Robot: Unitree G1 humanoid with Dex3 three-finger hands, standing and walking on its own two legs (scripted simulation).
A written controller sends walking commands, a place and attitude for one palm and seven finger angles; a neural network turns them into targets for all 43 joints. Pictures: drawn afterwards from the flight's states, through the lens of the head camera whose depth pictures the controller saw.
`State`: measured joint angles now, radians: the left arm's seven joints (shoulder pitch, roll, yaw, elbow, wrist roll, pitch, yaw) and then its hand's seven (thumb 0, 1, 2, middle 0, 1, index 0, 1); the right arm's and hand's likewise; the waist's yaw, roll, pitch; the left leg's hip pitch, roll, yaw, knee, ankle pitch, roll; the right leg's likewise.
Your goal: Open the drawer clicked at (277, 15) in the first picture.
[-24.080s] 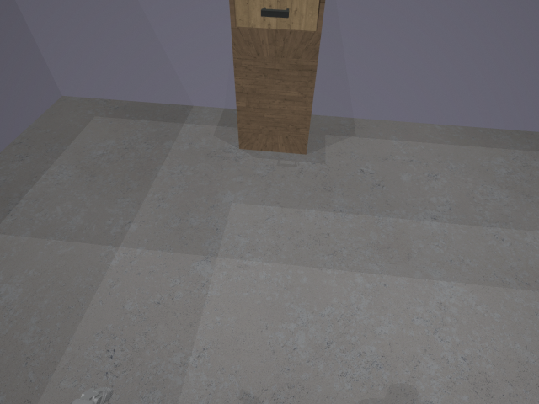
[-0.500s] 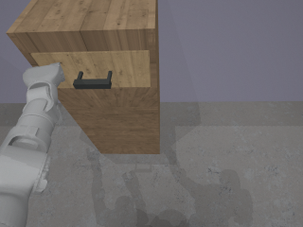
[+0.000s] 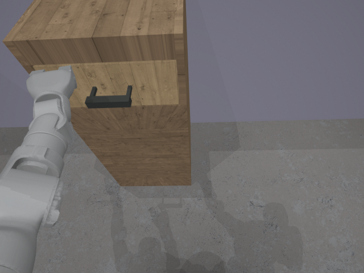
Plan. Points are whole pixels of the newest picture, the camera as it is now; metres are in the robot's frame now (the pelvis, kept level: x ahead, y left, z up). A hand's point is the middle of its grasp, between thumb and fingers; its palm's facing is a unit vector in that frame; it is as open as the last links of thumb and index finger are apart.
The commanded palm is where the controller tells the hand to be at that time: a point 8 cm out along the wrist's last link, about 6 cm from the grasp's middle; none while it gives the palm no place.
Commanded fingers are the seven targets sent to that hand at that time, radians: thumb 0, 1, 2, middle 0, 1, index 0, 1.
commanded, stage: lower the fingers behind the handle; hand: left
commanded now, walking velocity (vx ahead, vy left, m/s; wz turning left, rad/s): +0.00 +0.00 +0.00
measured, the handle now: (110, 95) +0.56 +0.18 +0.03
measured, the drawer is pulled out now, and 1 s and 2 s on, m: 0.00 0.00 0.00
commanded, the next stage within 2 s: lift the fingers back up to retry in 1.48 s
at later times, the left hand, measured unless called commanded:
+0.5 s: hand (72, 119) +0.47 +0.26 +0.05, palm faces -0.07 +0.11 -0.99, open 13.8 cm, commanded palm +0.46 +0.22 +0.10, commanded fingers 0.00 -0.50 0.30 -0.30 -1.20 -0.30 -1.20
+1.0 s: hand (87, 117) +0.48 +0.22 +0.04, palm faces +0.07 +0.00 -1.00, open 13.4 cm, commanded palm +0.47 +0.21 +0.06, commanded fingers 0.00 -0.50 0.30 -0.30 -1.20 -0.30 -1.20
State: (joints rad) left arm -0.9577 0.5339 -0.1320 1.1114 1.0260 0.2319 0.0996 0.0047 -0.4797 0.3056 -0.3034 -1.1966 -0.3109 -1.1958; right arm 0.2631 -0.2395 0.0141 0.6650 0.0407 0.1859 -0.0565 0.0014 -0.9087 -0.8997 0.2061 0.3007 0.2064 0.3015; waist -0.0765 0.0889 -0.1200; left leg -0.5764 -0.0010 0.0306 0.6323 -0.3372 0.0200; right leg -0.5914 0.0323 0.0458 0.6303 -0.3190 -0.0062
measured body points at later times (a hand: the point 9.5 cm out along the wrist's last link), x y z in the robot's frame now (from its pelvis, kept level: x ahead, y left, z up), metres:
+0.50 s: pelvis -0.02 +0.01 -0.02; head +0.08 +0.00 +0.42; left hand +0.47 +0.25 +0.10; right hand +0.02 -0.26 -0.15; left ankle -0.03 +0.11 -0.72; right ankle -0.02 -0.12 -0.72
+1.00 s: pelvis -0.04 +0.01 -0.04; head +0.07 +0.03 +0.40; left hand +0.47 +0.22 +0.10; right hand -0.02 -0.27 -0.16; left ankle -0.03 +0.11 -0.72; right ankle -0.02 -0.12 -0.72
